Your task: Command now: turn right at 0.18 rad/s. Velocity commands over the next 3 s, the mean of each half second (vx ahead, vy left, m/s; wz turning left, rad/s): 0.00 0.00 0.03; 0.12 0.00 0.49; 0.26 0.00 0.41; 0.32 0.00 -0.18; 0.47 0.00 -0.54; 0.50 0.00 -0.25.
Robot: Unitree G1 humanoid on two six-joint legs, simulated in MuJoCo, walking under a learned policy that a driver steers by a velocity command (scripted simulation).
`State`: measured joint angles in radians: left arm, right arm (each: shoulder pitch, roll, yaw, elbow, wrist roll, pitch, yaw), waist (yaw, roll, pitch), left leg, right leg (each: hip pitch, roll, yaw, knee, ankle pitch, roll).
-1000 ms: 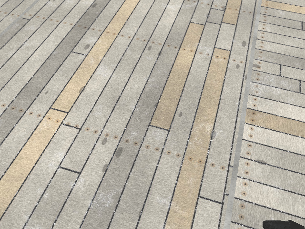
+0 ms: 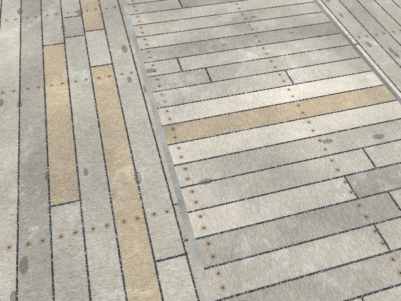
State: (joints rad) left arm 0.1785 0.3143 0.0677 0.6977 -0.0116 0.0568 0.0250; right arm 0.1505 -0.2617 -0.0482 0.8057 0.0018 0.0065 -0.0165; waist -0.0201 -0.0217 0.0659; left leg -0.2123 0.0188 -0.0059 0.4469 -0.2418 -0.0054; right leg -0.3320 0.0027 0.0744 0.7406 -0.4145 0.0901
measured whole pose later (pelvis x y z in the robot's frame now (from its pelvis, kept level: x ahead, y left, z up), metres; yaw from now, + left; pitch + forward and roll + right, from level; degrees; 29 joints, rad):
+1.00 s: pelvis +0.03 +0.05 +0.01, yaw +21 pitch +2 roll -4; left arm 0.11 0.34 0.11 0.77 0.00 -0.06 0.03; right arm 0.31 -0.28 -0.04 0.81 0.01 -0.04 -0.02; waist -0.04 -0.02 0.02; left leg -0.11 -0.07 -0.15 0.27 -0.18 0.10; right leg -0.52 -0.03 0.11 0.75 -0.12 0.08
